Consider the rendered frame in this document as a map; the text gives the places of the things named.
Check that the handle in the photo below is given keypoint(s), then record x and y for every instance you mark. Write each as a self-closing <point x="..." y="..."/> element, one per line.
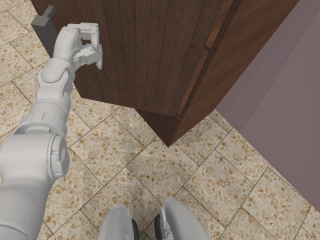
<point x="45" y="30"/>

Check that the robot left hand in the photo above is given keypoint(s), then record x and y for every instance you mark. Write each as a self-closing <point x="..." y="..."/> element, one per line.
<point x="69" y="47"/>

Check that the robot left shin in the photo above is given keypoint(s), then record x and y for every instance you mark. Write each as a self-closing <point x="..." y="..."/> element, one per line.
<point x="128" y="237"/>

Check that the left robot forearm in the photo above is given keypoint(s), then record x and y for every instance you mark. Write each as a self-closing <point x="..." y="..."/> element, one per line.
<point x="50" y="108"/>

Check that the left robot upper arm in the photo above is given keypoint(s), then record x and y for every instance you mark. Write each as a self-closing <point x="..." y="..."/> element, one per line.
<point x="29" y="165"/>

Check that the robot shin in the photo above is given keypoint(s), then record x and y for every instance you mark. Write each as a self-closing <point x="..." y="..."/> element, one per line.
<point x="128" y="237"/>
<point x="167" y="235"/>

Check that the robot right shin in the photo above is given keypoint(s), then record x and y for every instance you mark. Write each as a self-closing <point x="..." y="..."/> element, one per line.
<point x="167" y="235"/>

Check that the cupboard door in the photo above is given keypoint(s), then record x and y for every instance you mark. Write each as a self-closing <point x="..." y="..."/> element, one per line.
<point x="150" y="48"/>

